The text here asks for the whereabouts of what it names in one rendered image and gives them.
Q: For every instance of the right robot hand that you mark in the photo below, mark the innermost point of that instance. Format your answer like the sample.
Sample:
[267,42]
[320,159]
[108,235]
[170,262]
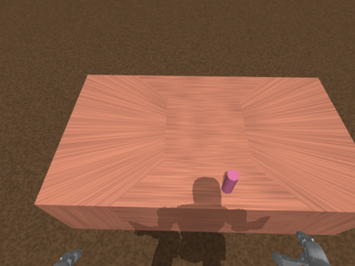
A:
[312,252]

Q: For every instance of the left robot hand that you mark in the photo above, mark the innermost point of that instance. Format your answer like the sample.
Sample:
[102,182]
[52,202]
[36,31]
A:
[69,258]

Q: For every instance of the can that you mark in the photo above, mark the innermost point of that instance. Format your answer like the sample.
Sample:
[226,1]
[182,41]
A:
[230,181]

